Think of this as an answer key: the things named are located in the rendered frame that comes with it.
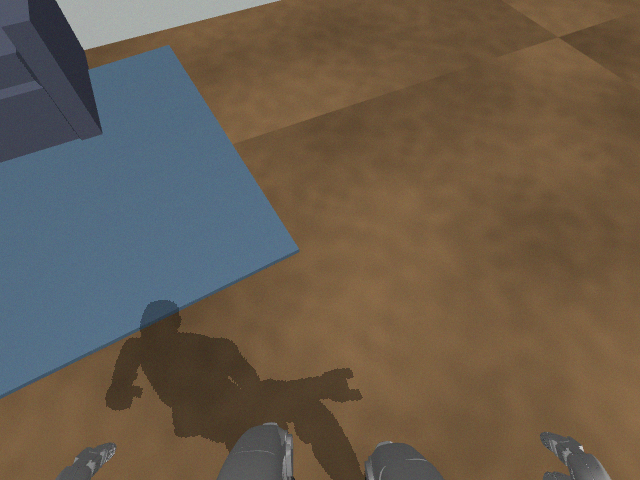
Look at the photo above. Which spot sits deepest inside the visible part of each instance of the right robot hand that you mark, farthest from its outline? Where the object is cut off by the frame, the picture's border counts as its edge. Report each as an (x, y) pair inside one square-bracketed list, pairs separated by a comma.
[(581, 466)]

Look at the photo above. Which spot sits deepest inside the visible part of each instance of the armchair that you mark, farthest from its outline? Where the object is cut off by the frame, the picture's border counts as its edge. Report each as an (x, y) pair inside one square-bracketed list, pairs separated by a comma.
[(46, 96)]

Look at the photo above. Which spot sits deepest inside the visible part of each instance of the left robot hand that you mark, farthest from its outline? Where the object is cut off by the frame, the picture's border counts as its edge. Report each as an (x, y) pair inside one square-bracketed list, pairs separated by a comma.
[(88, 462)]

